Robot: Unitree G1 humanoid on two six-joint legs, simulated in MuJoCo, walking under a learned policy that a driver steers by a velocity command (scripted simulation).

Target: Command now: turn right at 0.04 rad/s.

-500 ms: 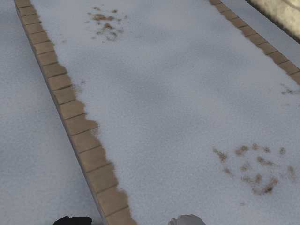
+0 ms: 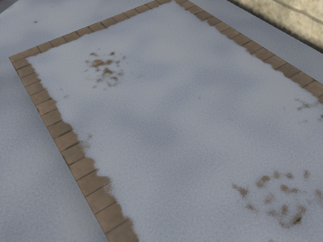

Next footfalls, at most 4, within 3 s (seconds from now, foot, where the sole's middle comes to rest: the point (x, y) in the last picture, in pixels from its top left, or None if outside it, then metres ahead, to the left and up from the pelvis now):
0.62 left None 0.10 0.30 -0.89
1.02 right None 0.50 0.16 -0.74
1.46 left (106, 147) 0.97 0.36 -0.74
1.88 right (147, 78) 1.47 0.16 -0.74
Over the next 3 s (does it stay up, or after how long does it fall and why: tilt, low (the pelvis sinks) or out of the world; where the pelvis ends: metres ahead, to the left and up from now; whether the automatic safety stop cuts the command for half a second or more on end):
stays up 1.71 0.26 0.04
